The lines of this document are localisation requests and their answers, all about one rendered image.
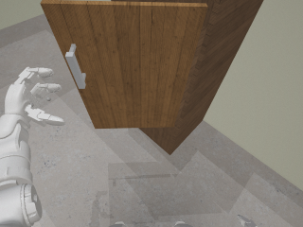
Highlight left robot hand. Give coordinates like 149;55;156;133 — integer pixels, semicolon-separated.
5;67;65;127

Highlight right robot hand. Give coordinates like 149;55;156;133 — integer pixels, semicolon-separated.
237;215;258;227

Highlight cupboard door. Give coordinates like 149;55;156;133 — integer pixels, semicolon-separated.
40;0;208;129

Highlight left robot forearm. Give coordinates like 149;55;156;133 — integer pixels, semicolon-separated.
0;113;33;191

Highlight robot left upper arm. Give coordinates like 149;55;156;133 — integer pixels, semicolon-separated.
0;183;43;227

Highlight handle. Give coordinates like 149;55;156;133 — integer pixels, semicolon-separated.
65;44;86;89

